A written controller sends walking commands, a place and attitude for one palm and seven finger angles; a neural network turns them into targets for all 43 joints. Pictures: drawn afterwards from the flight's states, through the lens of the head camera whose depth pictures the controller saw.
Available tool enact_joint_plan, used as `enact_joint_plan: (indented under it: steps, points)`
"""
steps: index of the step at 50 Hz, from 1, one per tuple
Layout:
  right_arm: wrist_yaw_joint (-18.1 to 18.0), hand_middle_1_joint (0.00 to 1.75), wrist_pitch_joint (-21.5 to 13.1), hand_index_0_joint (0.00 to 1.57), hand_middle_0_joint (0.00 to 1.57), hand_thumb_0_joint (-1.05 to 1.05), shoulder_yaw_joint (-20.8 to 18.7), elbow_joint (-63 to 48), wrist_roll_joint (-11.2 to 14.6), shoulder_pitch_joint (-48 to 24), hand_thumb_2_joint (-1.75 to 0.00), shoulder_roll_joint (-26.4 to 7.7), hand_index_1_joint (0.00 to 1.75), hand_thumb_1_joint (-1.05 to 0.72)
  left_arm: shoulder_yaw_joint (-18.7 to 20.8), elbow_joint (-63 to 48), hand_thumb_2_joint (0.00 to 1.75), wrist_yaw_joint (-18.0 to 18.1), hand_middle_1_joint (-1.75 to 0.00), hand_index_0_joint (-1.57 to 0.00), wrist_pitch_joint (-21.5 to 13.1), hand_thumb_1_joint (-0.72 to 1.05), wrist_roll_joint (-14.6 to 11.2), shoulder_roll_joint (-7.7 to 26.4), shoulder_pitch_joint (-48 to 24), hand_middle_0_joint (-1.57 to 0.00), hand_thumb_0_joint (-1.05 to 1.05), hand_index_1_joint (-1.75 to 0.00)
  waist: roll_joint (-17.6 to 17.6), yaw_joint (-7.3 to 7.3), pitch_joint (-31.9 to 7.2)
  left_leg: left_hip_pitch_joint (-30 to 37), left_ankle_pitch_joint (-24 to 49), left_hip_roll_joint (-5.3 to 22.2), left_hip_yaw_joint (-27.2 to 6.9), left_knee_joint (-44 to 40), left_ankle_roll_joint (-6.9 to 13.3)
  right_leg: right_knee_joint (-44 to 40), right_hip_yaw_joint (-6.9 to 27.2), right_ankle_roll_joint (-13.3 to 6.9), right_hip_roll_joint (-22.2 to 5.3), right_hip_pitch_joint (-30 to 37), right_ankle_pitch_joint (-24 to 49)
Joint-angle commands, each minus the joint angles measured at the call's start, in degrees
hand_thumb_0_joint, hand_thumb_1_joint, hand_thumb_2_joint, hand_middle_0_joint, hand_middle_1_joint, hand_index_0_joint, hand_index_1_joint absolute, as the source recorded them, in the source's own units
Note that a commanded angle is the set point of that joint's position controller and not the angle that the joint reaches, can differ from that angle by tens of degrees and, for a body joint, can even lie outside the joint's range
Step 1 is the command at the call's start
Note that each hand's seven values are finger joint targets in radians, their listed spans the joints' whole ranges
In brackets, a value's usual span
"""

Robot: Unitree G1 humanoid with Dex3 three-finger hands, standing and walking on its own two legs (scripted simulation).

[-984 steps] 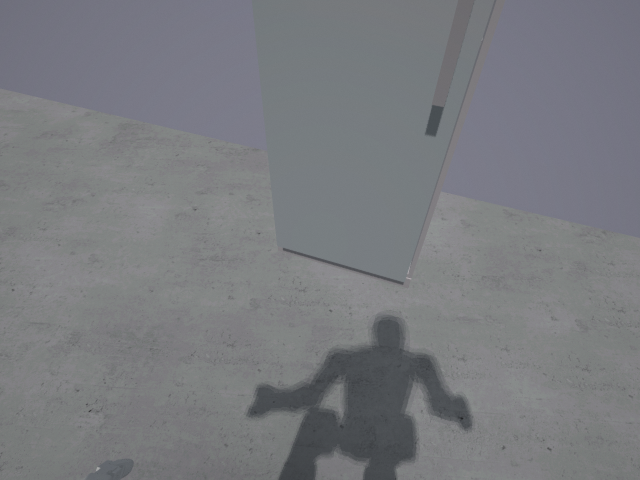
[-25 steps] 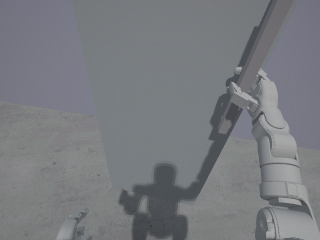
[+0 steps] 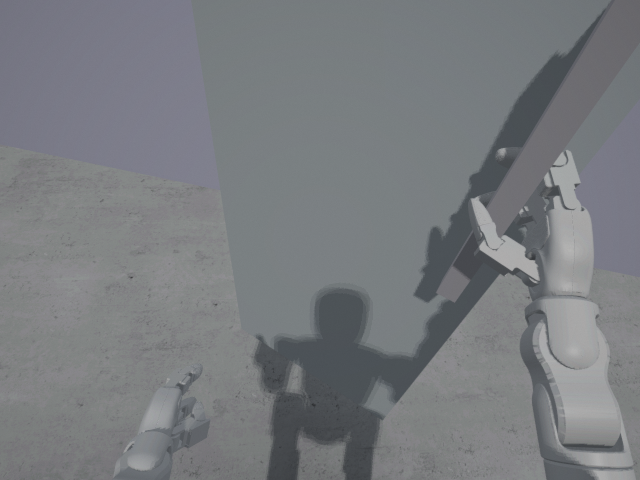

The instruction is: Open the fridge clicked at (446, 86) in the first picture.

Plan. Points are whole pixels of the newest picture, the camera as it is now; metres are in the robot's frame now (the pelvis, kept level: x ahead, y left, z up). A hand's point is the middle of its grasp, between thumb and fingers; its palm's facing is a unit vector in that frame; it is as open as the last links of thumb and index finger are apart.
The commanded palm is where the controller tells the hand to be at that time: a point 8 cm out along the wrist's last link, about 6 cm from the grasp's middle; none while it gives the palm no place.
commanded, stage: walk backward, drawing the door open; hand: right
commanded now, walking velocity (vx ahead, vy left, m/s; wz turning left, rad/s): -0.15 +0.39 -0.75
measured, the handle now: (518, 179) +0.38 -0.14 +0.23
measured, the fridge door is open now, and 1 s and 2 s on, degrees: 20 48 79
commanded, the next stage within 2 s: stop walking and hold the door back in 1.96 s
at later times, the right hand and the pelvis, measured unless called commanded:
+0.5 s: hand (426, 310) +0.24 -0.05 +0.19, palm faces +0.16 +0.95 -0.27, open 8.0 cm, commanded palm +0.20 -0.10 +0.20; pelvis -0.08 +0.11 -0.01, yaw -12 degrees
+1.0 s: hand (302, 363) +0.18 +0.05 +0.19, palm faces +0.51 +0.82 -0.25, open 8.1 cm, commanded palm +0.13 +0.02 +0.19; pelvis -0.02 +0.31 -0.01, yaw -40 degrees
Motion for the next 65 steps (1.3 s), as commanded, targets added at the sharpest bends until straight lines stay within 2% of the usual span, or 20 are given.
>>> enact_joint_plan:
  steps: [1, 9, 13, 17, 18, 19, 22, 26, 29, 32, 33, 35, 41, 43, 52, 54, 55, 61, 63, 65]
  points:
    - [1.12, 1.40, -9.08, 0.45, 0.45, 0.00, -3.78, -21.56, -1.04, -16.58, -0.90, -8.90, 1.40, -0.90, 1.71, -8.23, 0.90, 0.18, -0.30, -0.20, -4.13, 0.90, -0.52, 3.66, -4.16, -0.20, 0.00, -0.30, 6.74, 0.44, -20.92, -3.61, 29.38, 5.99, -0.61, -5.14, -6.74, 2.91, 7.35, -4.04, -4.84, 18.31, 26.30]
    - [1.75, 1.40, -8.86, 0.45, 0.45, 0.00, -2.39, -24.02, -1.24, -19.69, -0.90, -8.31, 1.40, -0.90, 2.28, -5.64, 0.90, 1.04, -0.30, -0.20, -7.86, 0.90, 0.05, 3.29, -6.01, -0.20, 0.00, -0.30, -3.69, 0.24, -17.32, -2.17, 4.64, 2.46, -2.49, -0.92, -5.20, -10.53, 22.49, -6.72, -11.11, 7.25, 2.57]
    - [1.06, 1.40, -8.46, 0.45, 0.45, 0.00, -4.18, -26.65, -1.54, -19.78, -0.90, -9.91, 1.40, -0.90, 2.83, -3.50, 0.90, 1.41, -0.30, -0.20, -9.32, 0.90, -1.64, 1.44, -5.57, -0.20, 0.00, -0.30, 11.71, -1.08, -16.86, 1.97, 4.05, 14.77, -6.60, -18.99, -1.17, 11.49, 1.94, -0.08, 1.68, -0.67, -6.23]
    - [1.89, 1.40, -9.45, 0.45, 0.45, 0.00, -0.86, -27.42, -2.98, -19.73, -0.90, -7.31, 1.40, -0.90, 2.39, -0.60, 0.90, 1.46, -0.30, -0.20, -14.73, 0.90, -1.40, 0.78, 2.89, -0.20, 0.00, -0.30, 9.43, 2.93, -16.79, -2.34, 42.37, 6.56, 9.32, 3.11, -10.62, 3.23, 1.64, -1.76, -0.35, 9.17, -6.02]
    - [2.07, 1.40, -9.44, 0.45, 0.45, 0.00, 1.36, -27.88, -1.91, -21.19, -0.90, -5.78, 1.40, -0.90, 3.28, 0.19, 0.90, 1.83, -0.30, -0.20, -15.56, 0.90, -1.21, 3.62, 4.59, -0.20, 0.00, -0.30, -0.86, 6.94, -18.20, -24.26, 36.46, -0.30, 9.97, 25.78, -14.88, -12.73, 18.38, -8.10, -9.28, 30.13, 13.71]
    - [2.18, 1.40, -10.04, 0.45, 0.45, 0.00, -0.28, -28.18, -2.14, -22.11, -0.90, -5.48, 1.40, -0.90, 3.82, -3.12, 0.90, 0.73, -0.30, -0.20, -14.80, 0.90, 2.43, 6.40, -3.04, -0.20, 0.00, -0.30, -18.80, 0.90, -21.52, -27.49, -8.39, 1.11, -6.55, 49.52, -9.57, -14.34, 50.64, -15.41, -30.42, 23.66, 25.04]
    - [3.28, 1.40, -10.30, 0.45, 0.45, 0.00, -6.50, -29.59, -2.84, -21.15, -0.90, -9.35, 1.40, -0.90, 5.07, -3.43, 0.90, -0.51, -0.30, -0.20, -12.21, 0.90, 0.82, 5.30, -10.94, -0.20, 0.00, -0.30, -3.82, -2.92, -14.61, -15.08, -11.23, 7.60, -17.98, 30.61, -4.01, -7.17, 35.19, -10.62, -22.24, 2.13, 1.34]
    - [2.58, 1.40, -8.55, 0.45, 0.45, 0.00, -2.82, -26.88, -2.33, -24.15, -0.90, -7.86, 1.40, -0.90, 3.87, -2.03, 0.90, 0.19, -0.30, -0.20, -13.47, 0.90, -1.83, 2.52, -4.35, -0.20, 0.00, -0.30, 6.69, -0.33, -19.81, 9.46, -2.97, 4.92, 0.37, -9.78, -2.02, 9.55, 5.00, 1.96, 4.26, -6.64, -17.80]
    - [1.53, 1.40, -8.14, 0.45, 0.45, 0.00, -4.15, -29.50, -3.04, -23.21, -0.90, -8.76, 1.40, -0.90, 3.91, -2.91, 0.90, 0.82, -0.30, -0.20, -13.70, 0.90, -1.77, 1.37, -5.76, -0.20, 0.00, -0.30, 16.27, -2.35, -16.79, -0.84, 4.74, 23.19, -9.80, -10.45, 8.23, 43.29, 4.43, 1.06, 1.10, -12.89, -21.28]
    - [2.54, 1.40, -8.31, 0.45, 0.45, 0.00, 1.26, -30.01, -2.94, -25.99, -0.90, -4.16, 1.40, -0.90, 2.88, -2.85, 0.90, 1.35, -0.30, -0.20, -14.25, 0.90, -1.18, 2.01, -3.75, -0.20, 0.00, -0.30, 11.88, 1.12, -13.47, -1.57, 25.44, 17.54, 2.36, 6.55, 6.18, 20.39, 4.29, 0.68, -1.78, -4.78, -16.88]
    - [2.68, 1.40, -8.58, 0.45, 0.45, 0.00, 2.47, -28.92, -2.34, -26.74, -0.90, -3.50, 1.40, -0.90, 3.14, -1.93, 0.90, 1.40, -0.30, -0.20, -14.05, 0.90, -1.04, 2.97, -2.58, -0.20, 0.00, -0.30, 6.07, 3.36, -14.19, -12.44, 21.87, 13.86, 5.17, 19.62, 2.65, 6.75, 6.77, -0.30, -2.18, 6.79, -6.72]
    - [3.53, 1.40, -10.57, 0.45, 0.45, 0.00, 3.50, -29.11, -3.97, -28.96, -0.90, -2.73, 1.40, -0.90, 4.57, -2.55, 0.90, -0.15, -0.30, -0.20, -13.80, 0.90, 1.17, 6.43, -2.78, -0.20, 0.00, -0.30, -14.15, 1.27, -18.35, -31.98, -10.66, 4.27, -6.29, 43.52, -6.13, -11.65, 55.63, -11.24, -28.95, 21.19, 14.92]
    - [3.89, 1.40, -9.68, 0.45, 0.45, 0.00, -1.03, -25.95, -1.77, -23.36, -0.90, -4.65, 1.40, -0.90, 4.65, -2.05, 0.90, -0.59, -0.30, -0.20, -12.77, 0.90, -1.27, 4.95, -7.43, -0.20, 0.00, -0.30, -3.78, -2.73, -18.53, 12.39, -1.79, 2.57, -0.22, 0.57, -3.81, 0.09, 16.35, -2.18, -6.92, -9.25, -14.80]
    - [3.01, 1.40, -9.52, 0.45, 0.45, 0.00, -3.29, -29.44, -2.46, -24.14, -0.90, -9.14, 1.40, -0.90, 3.99, -3.77, 0.90, 0.29, -0.30, -0.20, -12.81, 0.90, -2.27, 0.96, -8.03, -0.20, 0.00, -0.30, 23.08, -2.90, -18.57, 7.19, -2.34, 20.47, -16.40, -15.38, 6.25, 37.62, 2.58, 3.24, 4.84, -15.08, -21.94]
    - [2.37, 1.40, -10.33, 0.45, 0.45, 0.00, 4.02, -32.21, -3.16, -18.10, -0.90, -2.58, 1.40, -0.90, 2.67, -3.35, 0.90, 1.47, -0.30, -0.20, -13.65, 0.90, 0.12, 0.49, -2.27, -0.20, 0.00, -0.30, 10.45, 1.36, -20.55, 2.34, 47.11, 15.83, 6.63, 16.07, 1.87, 1.95, -2.73, -0.20, -1.65, 7.51, -3.94]
    - [3.12, 1.40, -11.88, 0.45, 0.45, 0.00, 5.69, -33.24, -3.33, -20.17, -0.90, -0.63, 1.40, -0.90, 5.06, -5.32, 0.90, 0.54, -0.30, -0.20, -12.91, 0.90, 0.58, 6.02, -2.67, -0.20, 0.00, -0.30, -10.38, 0.95, -22.77, -31.42, -11.00, 6.18, 0.94, 37.19, -7.73, -4.44, 37.02, -14.22, -30.32, 35.96, 47.84]
    - [3.06, 1.40, -12.45, 0.45, 0.45, 0.00, 3.19, -29.04, -5.19, -20.59, -0.90, -2.34, 1.40, -0.90, 5.77, -5.58, 0.90, -1.10, -0.30, -0.20, -12.32, 0.90, -0.31, 8.25, -2.44, -0.20, 0.00, -0.30, -2.83, 0.73, -18.05, -34.03, -14.06, 7.33, -5.93, 38.50, -5.98, -3.51, 35.53, -14.78, -31.12, 35.00, 46.59]
    - [3.60, 1.40, -9.53, 0.45, 0.45, 0.00, 1.59, -30.00, -3.35, -15.34, -0.90, -2.04, 1.40, -0.90, 4.93, -4.28, 0.90, -1.31, -0.30, -0.20, -14.08, 0.90, -1.99, 5.15, -7.19, -0.20, 0.00, -0.30, -2.45, -2.15, -16.91, 11.30, 9.02, 4.27, 2.61, 2.76, -6.33, 1.97, 8.24, -2.57, -9.64, -6.19, -11.19]
    - [2.87, 1.40, -8.46, 0.45, 0.45, 0.00, -0.67, -34.32, -3.46, -17.57, -0.90, -7.07, 1.40, -0.90, 3.52, -6.48, 0.90, -1.04, -0.30, -0.20, -12.90, 0.90, -2.73, 0.56, -8.36, -0.20, 0.00, -0.30, 25.11, -2.55, -16.51, 0.89, -1.07, 16.79, -10.85, -13.94, 0.77, 33.17, -1.08, 1.33, 4.50, -8.40, -23.70]
    - [2.10, 1.40, -7.41, 0.45, 0.45, 0.00, -4.44, -38.77, -3.88, -17.72, -0.90, -9.85, 1.40, -0.90, 3.41, -5.13, 0.90, -0.20, -0.30, -0.20, -12.80, 0.90, -1.24, 0.62, -5.86, -0.20, 0.00, -0.30, 20.40, -2.31, -15.97, -1.60, 2.48, 23.15, -12.95, -12.46, 7.13, 44.67, 3.48, 0.27, 0.43, -11.32, -27.29]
